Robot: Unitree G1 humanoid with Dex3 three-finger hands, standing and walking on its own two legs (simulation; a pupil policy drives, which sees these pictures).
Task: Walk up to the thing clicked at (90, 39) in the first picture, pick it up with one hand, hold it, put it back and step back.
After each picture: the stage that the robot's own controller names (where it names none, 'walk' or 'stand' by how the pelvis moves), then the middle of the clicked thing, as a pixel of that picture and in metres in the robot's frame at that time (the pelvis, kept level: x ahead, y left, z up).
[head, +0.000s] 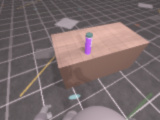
stand; (88, 44) +0.74 +0.04 -0.05
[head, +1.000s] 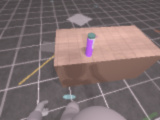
rise first; (89, 46) +0.66 +0.05 -0.03
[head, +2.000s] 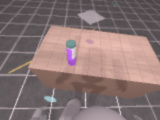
rise first; (71, 54) +0.47 +0.21 -0.02
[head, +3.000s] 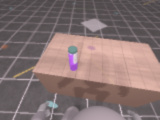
stand; (73, 59) +0.47 +0.17 -0.03
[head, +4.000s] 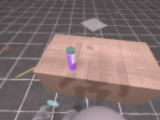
stand; (71, 59) +0.49 +0.18 -0.05
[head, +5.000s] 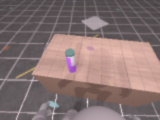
stand; (71, 62) +0.45 +0.18 -0.05
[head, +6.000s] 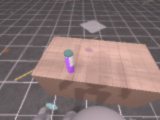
stand; (69, 62) +0.46 +0.19 -0.06
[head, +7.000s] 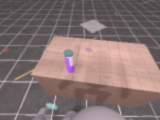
stand; (69, 62) +0.46 +0.20 -0.06
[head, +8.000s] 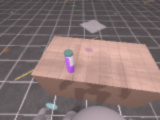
stand; (69, 62) +0.46 +0.20 -0.06
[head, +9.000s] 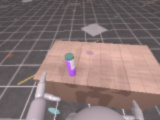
rise first; (71, 65) +0.44 +0.20 -0.05
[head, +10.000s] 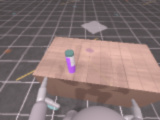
go down; (70, 62) +0.46 +0.20 -0.05
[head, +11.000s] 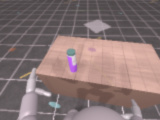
go down; (72, 61) +0.47 +0.19 -0.05
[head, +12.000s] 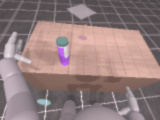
go down; (63, 53) +0.47 +0.18 +0.01
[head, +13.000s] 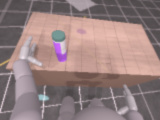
close in; (60, 48) +0.47 +0.19 +0.03
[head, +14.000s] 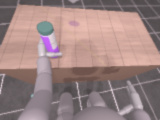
close; (50, 43) +0.48 +0.20 +0.06
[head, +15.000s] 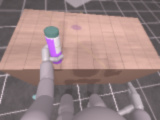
lift; (54, 48) +0.46 +0.20 +0.06
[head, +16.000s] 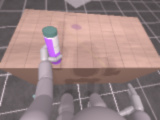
lift; (53, 48) +0.46 +0.20 +0.06
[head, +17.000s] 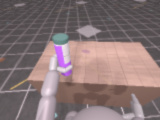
lift; (64, 57) +0.33 +0.16 +0.20
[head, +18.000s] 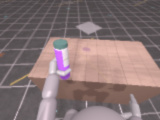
hold; (63, 61) +0.33 +0.18 +0.14
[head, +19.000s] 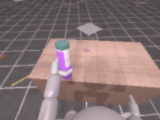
hold; (64, 61) +0.33 +0.17 +0.15
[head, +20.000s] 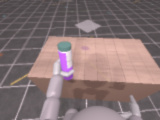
hold; (66, 62) +0.34 +0.16 +0.13
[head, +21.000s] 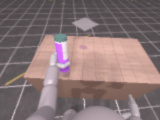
crouch; (62, 55) +0.39 +0.19 +0.12
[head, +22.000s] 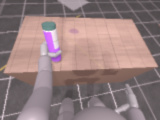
lower; (53, 44) +0.49 +0.20 +0.06
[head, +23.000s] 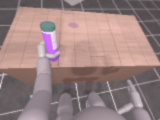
lower; (51, 44) +0.48 +0.20 +0.06
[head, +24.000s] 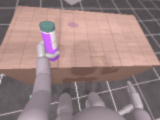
lower; (50, 44) +0.48 +0.20 +0.06
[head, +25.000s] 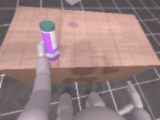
lower; (50, 44) +0.48 +0.20 +0.06
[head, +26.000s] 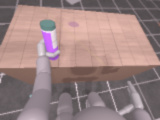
rest; (51, 43) +0.48 +0.20 +0.06
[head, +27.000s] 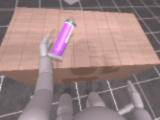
withdraw; (63, 39) +0.55 +0.13 +0.03
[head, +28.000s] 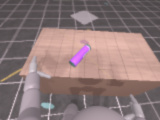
sink last; (80, 54) +0.56 +0.08 -0.08
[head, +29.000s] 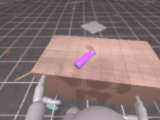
stand; (85, 58) +0.58 +0.08 -0.09
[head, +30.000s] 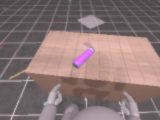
stand; (84, 57) +0.56 +0.08 -0.08
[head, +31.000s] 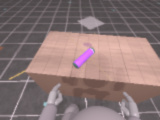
stand; (84, 57) +0.56 +0.07 -0.08
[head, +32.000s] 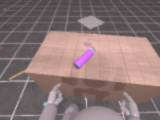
stand; (84, 57) +0.55 +0.07 -0.08
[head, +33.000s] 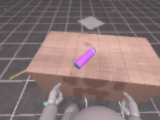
stand; (85, 57) +0.56 +0.06 -0.08
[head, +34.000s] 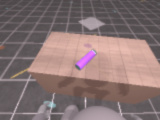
stand; (86, 59) +0.55 +0.05 -0.10
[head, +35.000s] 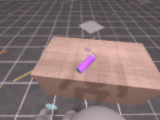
walk; (86, 63) +0.55 +0.05 -0.14
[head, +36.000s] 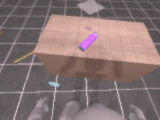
walk; (88, 41) +0.71 +0.04 -0.12
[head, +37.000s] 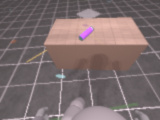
walk; (86, 33) +0.97 +0.14 -0.13
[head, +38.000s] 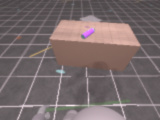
stand; (88, 33) +1.12 +0.07 -0.13
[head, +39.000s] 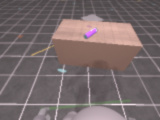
stand; (90, 33) +1.12 +0.04 -0.15
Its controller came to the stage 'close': yes
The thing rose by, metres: 0.22
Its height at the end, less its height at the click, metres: -0.09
